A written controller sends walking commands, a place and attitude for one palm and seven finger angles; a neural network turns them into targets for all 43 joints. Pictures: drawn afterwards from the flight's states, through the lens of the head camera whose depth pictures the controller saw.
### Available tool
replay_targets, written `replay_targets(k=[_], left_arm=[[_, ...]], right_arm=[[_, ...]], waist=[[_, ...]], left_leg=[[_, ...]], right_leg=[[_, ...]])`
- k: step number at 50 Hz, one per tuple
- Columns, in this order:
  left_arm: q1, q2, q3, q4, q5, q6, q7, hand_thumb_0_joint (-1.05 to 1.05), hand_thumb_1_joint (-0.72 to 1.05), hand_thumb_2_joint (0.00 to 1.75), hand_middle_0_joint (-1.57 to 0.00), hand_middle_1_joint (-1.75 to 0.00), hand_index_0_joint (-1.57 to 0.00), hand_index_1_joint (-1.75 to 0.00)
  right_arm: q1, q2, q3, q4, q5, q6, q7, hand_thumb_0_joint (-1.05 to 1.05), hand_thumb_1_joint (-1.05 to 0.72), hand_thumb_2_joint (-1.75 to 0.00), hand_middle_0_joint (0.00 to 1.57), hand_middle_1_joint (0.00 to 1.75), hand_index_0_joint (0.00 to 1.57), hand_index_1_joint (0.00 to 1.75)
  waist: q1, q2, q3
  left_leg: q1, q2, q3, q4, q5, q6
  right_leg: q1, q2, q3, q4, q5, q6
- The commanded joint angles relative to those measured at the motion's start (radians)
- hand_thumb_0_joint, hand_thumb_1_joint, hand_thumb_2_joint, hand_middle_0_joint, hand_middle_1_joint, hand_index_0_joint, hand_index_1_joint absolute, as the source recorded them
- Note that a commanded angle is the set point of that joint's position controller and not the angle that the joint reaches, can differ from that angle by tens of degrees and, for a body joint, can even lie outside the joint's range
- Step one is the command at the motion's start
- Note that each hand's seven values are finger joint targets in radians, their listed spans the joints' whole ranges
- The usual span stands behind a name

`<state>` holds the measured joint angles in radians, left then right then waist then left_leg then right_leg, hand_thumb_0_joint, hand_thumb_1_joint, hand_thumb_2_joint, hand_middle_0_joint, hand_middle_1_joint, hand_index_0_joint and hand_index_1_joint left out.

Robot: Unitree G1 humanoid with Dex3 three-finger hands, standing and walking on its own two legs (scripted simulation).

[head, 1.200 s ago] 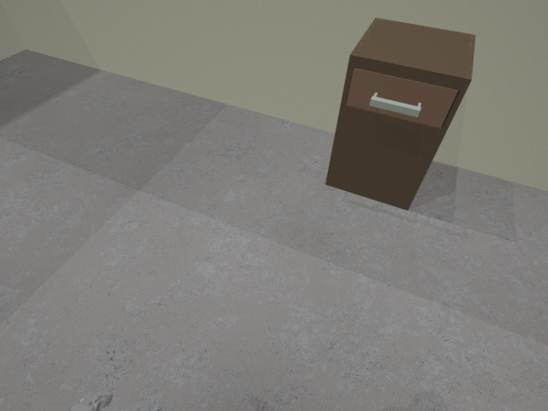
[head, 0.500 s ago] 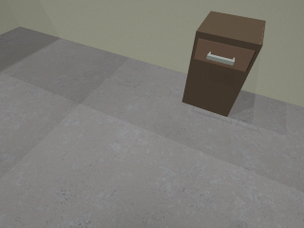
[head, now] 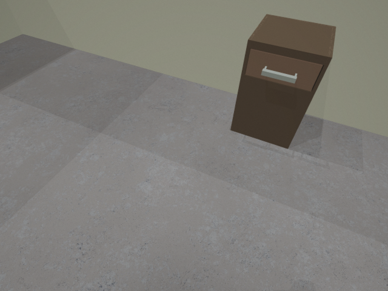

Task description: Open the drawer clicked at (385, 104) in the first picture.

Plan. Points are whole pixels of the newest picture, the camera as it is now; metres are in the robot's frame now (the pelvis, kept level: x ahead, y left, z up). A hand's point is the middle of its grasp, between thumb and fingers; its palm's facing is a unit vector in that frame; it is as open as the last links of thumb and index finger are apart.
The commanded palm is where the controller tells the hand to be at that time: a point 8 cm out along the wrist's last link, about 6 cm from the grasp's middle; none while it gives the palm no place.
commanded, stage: look at it before walking up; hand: left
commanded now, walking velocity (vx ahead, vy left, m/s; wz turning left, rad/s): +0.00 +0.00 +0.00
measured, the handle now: (279, 73) +1.25 -0.42 -0.21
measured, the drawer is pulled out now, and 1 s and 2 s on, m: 0.00 0.00 0.00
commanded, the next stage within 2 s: walk to a spot facing it in 0.24 s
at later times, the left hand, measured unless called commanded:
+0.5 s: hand out of the picture +0.08 +0.24 -0.16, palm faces -0.06 -0.94 -0.33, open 7.4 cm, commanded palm none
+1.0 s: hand out of the picture +0.06 +0.14 -0.16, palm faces -0.24 -0.95 -0.20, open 7.4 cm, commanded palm none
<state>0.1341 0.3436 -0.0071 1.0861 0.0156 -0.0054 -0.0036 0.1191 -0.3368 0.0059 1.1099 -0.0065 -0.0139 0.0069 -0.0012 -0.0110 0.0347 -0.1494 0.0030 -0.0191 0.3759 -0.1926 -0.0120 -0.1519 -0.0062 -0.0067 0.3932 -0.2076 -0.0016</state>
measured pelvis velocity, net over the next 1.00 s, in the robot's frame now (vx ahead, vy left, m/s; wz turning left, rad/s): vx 0.07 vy -0.05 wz -0.33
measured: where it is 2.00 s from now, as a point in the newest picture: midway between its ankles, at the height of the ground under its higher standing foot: (212, 269)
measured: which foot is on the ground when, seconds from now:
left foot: down 0.00-0.72, up 0.74-1.00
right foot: down 0.00-1.00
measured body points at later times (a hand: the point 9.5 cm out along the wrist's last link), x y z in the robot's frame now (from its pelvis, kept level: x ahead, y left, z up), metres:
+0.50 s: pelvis +0.01 +0.00 +0.00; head +0.02 +0.00 +0.45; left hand +0.08 +0.29 -0.14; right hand +0.09 -0.29 -0.13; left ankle +0.01 +0.13 -0.75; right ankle +0.01 -0.12 -0.75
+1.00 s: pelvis +0.07 -0.05 +0.00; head +0.08 -0.07 +0.45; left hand +0.07 +0.19 -0.14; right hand +0.08 -0.32 -0.15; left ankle +0.16 +0.09 -0.66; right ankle -0.01 -0.10 -0.75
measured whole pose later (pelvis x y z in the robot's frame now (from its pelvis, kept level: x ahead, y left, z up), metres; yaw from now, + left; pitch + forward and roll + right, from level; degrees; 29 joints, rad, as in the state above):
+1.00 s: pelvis +0.07 -0.05 +0.00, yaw -19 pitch +0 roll +1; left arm 0.47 0.15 0.02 1.03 0.02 -0.05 -0.01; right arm 0.16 -0.24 -0.06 0.96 -0.02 0.00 0.02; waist 0.03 0.01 0.03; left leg -0.61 0.10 0.02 1.09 -0.20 -0.07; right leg -0.09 0.07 0.07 0.36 -0.27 -0.07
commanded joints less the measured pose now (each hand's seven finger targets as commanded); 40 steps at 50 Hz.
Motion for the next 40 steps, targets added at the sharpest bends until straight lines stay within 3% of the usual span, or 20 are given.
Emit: replay_targets(k=[1,10,18,22,26,27,28,29,30,31,32,33,34,35,36,37,38,39,40], left_arm=[[-0.041,0.206,0.041,-0.062,-0.004,-0.020,0.012,0.00,0.90,0.90,-0.20,-0.30,-0.20,-0.30],[-0.036,0.206,0.039,-0.058,-0.005,-0.021,0.013,0.00,0.90,0.90,-0.20,-0.30,-0.20,-0.30],[-0.043,0.209,0.040,-0.057,-0.004,-0.017,0.012,0.00,0.90,0.90,-0.20,-0.30,-0.20,-0.30],[0.017,0.097,0.028,-0.070,-0.004,0.022,0.017,0.00,0.90,0.90,-0.20,-0.30,-0.20,-0.30],[0.037,0.097,0.047,-0.124,0.001,0.040,0.011,0.00,0.90,0.90,-0.20,-0.30,-0.20,-0.30],[0.040,0.091,0.050,-0.136,0.001,0.043,0.007,0.00,0.90,0.90,-0.20,-0.30,-0.20,-0.30],[0.054,0.076,0.052,-0.146,0.001,0.045,0.002,0.00,0.90,0.90,-0.20,-0.30,-0.20,-0.30],[0.066,0.060,0.054,-0.152,0.003,0.047,-0.004,0.00,0.90,0.90,-0.20,-0.30,-0.20,-0.30],[0.070,0.048,0.058,-0.163,0.005,0.049,-0.010,0.00,0.90,0.90,-0.20,-0.30,-0.20,-0.30],[0.058,0.043,0.064,-0.180,0.007,0.052,-0.016,0.00,0.90,0.90,-0.20,-0.30,-0.20,-0.30],[0.066,0.040,0.071,-0.189,0.006,0.051,-0.024,0.00,0.90,0.90,-0.20,-0.30,-0.20,-0.30],[0.095,0.028,0.075,-0.187,0.008,0.045,-0.031,0.00,0.90,0.90,-0.20,-0.30,-0.20,-0.30],[0.168,0.012,0.077,-0.166,0.010,0.037,-0.035,0.00,0.90,0.90,-0.20,-0.30,-0.20,-0.30],[0.270,0.020,0.082,-0.133,0.013,0.027,-0.033,0.00,0.90,0.90,-0.20,-0.30,-0.20,-0.30],[0.342,0.102,0.098,-0.117,0.024,0.008,-0.019,0.00,0.90,0.90,-0.20,-0.30,-0.20,-0.30],[0.390,0.171,0.106,-0.120,0.012,-0.003,0.000,0.00,0.90,0.90,-0.20,-0.30,-0.20,-0.30],[0.384,0.147,0.105,-0.131,0.005,-0.010,0.013,0.00,0.90,0.90,-0.20,-0.30,-0.20,-0.30],[0.329,0.112,0.101,-0.141,0.002,-0.022,0.011,0.00,0.90,0.90,-0.20,-0.30,-0.20,-0.30],[0.296,0.081,0.095,-0.148,0.002,-0.029,0.012,0.00,0.90,0.90,-0.20,-0.30,-0.20,-0.30]], right_arm=[[-0.049,-0.209,-0.043,-0.064,-0.002,-0.020,-0.017,0.00,-0.90,-0.90,0.20,0.30,0.20,0.30],[-0.049,-0.213,-0.042,-0.063,0.000,-0.021,-0.019,0.00,-0.90,-0.90,0.20,0.30,0.20,0.30],[-0.055,-0.213,-0.042,-0.059,-0.001,-0.021,-0.021,0.00,-0.90,-0.90,0.20,0.30,0.20,0.30],[0.021,-0.090,-0.030,-0.067,-0.004,0.005,-0.030,0.00,-0.90,-0.90,0.20,0.30,0.20,0.30],[0.040,-0.118,-0.058,-0.117,-0.006,0.019,-0.039,0.00,-0.90,-0.90,0.20,0.30,0.20,0.30],[0.037,-0.127,-0.065,-0.128,-0.007,0.021,-0.041,0.00,-0.90,-0.90,0.20,0.30,0.20,0.30],[0.041,-0.137,-0.070,-0.139,-0.009,0.021,-0.041,0.00,-0.90,-0.90,0.20,0.30,0.20,0.30],[0.044,-0.149,-0.076,-0.145,-0.010,0.018,-0.038,0.00,-0.90,-0.90,0.20,0.30,0.20,0.30],[0.043,-0.157,-0.081,-0.155,-0.010,0.014,-0.034,0.00,-0.90,-0.90,0.20,0.30,0.20,0.30],[0.034,-0.154,-0.085,-0.167,-0.012,0.010,-0.032,0.00,-0.90,-0.90,0.20,0.30,0.20,0.30],[0.007,-0.153,-0.089,-0.178,-0.013,0.008,-0.031,0.00,-0.90,-0.90,0.20,0.30,0.20,0.30],[-0.019,-0.146,-0.090,-0.186,-0.017,0.008,-0.028,0.00,-0.90,-0.90,0.20,0.30,0.20,0.30],[-0.037,-0.137,-0.090,-0.188,-0.019,0.010,-0.025,0.00,-0.90,-0.90,0.20,0.30,0.20,0.30],[-0.047,-0.122,-0.089,-0.191,-0.017,0.015,-0.020,0.00,-0.90,-0.90,0.20,0.30,0.20,0.30],[-0.028,-0.038,-0.073,-0.216,-0.007,0.022,-0.014,0.00,-0.90,-0.90,0.20,0.30,0.20,0.30],[-0.098,-0.001,-0.060,-0.277,-0.015,0.009,-0.007,0.00,-0.90,-0.90,0.20,0.30,0.20,0.30],[-0.126,-0.040,-0.069,-0.290,-0.018,0.000,-0.003,0.00,-0.90,-0.90,0.20,0.30,0.20,0.30],[-0.100,-0.041,-0.075,-0.268,-0.014,-0.005,0.000,0.00,-0.90,-0.90,0.20,0.30,0.20,0.30],[-0.081,-0.036,-0.079,-0.248,-0.015,-0.013,0.002,0.00,-0.90,-0.90,0.20,0.30,0.20,0.30]], waist=[[0.004,0.010,-0.058],[0.003,0.010,-0.083],[0.005,0.016,-0.060],[-0.004,0.005,-0.047],[-0.008,0.038,-0.058],[-0.007,0.072,-0.059],[-0.005,0.109,-0.065],[-0.003,0.169,-0.071],[-0.004,0.203,-0.073],[-0.006,0.208,-0.051],[0.011,0.204,-0.026],[0.035,0.185,-0.018],[0.069,0.155,-0.023],[0.114,0.065,-0.038],[0.130,-0.256,0.001],[0.146,-0.394,0.074],[0.129,-0.234,0.096],[0.091,-0.193,0.097],[0.067,-0.106,0.085]], left_leg=[[0.005,0.109,-0.092,-0.060,0.085,0.038],[0.031,0.116,-0.090,-0.055,0.143,0.039],[0.030,0.119,-0.080,-0.063,0.132,0.036],[0.036,0.128,-0.018,0.012,0.139,0.016],[0.047,0.177,-0.017,0.037,0.143,0.038],[0.046,0.203,-0.032,0.028,0.142,0.053],[0.045,0.245,-0.058,0.000,0.083,0.078],[0.043,0.304,-0.105,-0.046,0.024,0.121],[0.036,0.357,-0.141,-0.087,-0.051,0.163],[0.011,0.382,-0.152,-0.116,-0.133,0.184],[-0.038,0.393,-0.128,-0.112,-0.201,0.178],[-0.092,0.370,-0.082,-0.070,-0.229,0.149],[-0.141,0.322,-0.017,0.023,-0.260,0.111],[-0.235,0.259,0.058,0.193,-0.334,0.064],[-0.461,0.114,0.176,0.540,-0.449,-0.014],[-0.657,0.030,0.119,0.764,-0.466,-0.035],[-0.646,0.078,0.007,0.792,-0.342,-0.019],[-0.615,0.102,0.000,0.799,-0.231,-0.013],[-0.589,0.116,0.005,0.800,-0.182,-0.018]], right_leg=[[-0.009,-0.115,0.115,-0.085,0.051,-0.030],[0.013,-0.116,0.108,-0.075,0.124,-0.030],[0.004,-0.111,0.114,-0.076,0.127,-0.029],[-0.069,-0.100,0.138,-0.004,0.210,-0.017],[-0.155,-0.056,0.130,0.117,0.227,-0.016],[-0.179,-0.035,0.112,0.166,0.194,-0.008],[-0.200,-0.007,0.082,0.234,0.076,-0.001],[-0.222,0.021,0.040,0.335,-0.142,0.006],[-0.246,0.019,0.008,0.438,-0.282,0.013],[-0.266,-0.005,0.014,0.479,-0.330,0.014],[-0.244,-0.040,0.028,0.459,-0.326,0.008],[-0.170,-0.046,0.016,0.382,-0.298,0.003],[-0.072,-0.022,-0.026,0.284,-0.236,0.002],[0.056,0.003,-0.047,0.160,-0.161,-0.005],[0.153,-0.174,0.291,-0.090,-0.331,-0.068],[0.100,-0.363,0.700,-0.260,-0.302,-0.165],[0.068,-0.361,0.659,-0.272,-0.308,-0.203],[0.036,-0.311,0.616,-0.269,-0.333,-0.185],[0.026,-0.289,0.572,-0.236,-0.275,-0.183]])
